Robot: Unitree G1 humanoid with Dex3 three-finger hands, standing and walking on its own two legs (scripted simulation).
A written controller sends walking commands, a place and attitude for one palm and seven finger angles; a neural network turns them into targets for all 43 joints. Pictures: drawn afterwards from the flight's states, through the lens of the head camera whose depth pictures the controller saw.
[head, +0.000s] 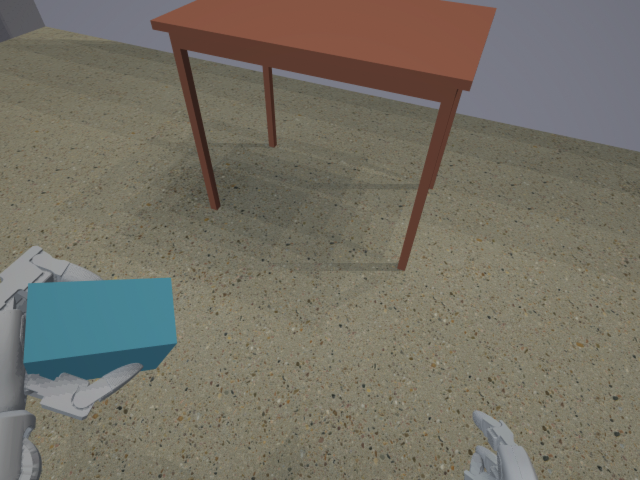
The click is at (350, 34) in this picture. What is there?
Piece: table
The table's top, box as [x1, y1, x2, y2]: [150, 0, 496, 90]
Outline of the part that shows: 150,20 153,29 469,90 496,8 442,0 196,0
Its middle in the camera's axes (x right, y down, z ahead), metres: +0.05 -0.77 +1.35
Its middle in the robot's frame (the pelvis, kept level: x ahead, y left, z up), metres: +1.53 +0.03 +0.04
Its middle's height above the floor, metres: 0.81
